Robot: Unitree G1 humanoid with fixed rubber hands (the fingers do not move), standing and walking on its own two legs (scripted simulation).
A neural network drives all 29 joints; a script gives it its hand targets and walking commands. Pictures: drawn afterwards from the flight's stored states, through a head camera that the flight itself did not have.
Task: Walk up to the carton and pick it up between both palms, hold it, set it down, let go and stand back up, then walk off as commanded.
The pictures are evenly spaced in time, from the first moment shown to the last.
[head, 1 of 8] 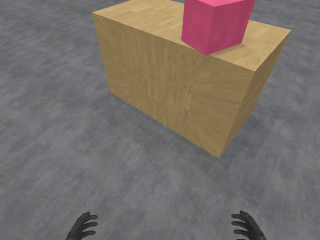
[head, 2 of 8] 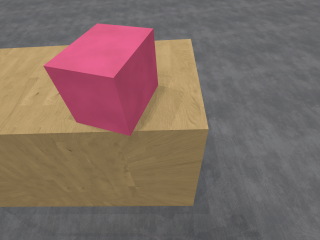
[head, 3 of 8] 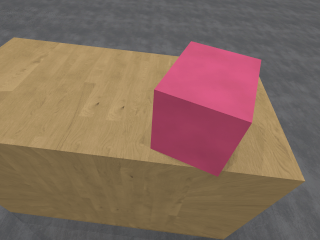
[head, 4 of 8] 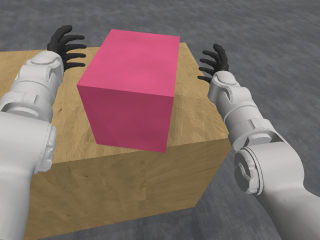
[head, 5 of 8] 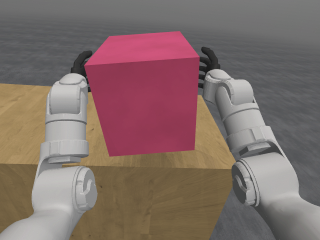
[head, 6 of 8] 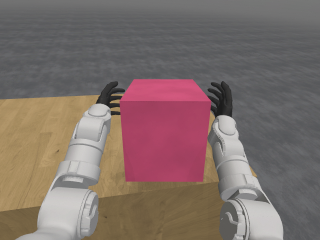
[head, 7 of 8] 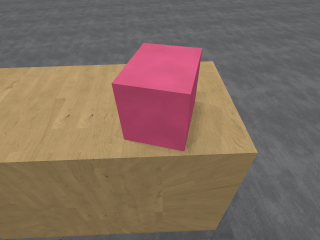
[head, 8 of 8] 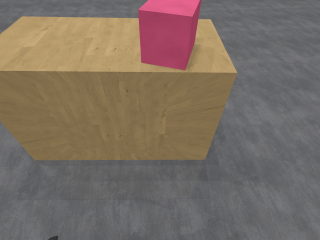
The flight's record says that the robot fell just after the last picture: no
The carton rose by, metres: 0.23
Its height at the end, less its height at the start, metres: +0.00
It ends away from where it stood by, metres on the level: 0.04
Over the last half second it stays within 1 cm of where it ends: yes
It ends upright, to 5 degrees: yes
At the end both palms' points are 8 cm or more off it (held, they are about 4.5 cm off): yes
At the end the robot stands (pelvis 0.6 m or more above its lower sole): yes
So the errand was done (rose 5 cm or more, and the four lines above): yes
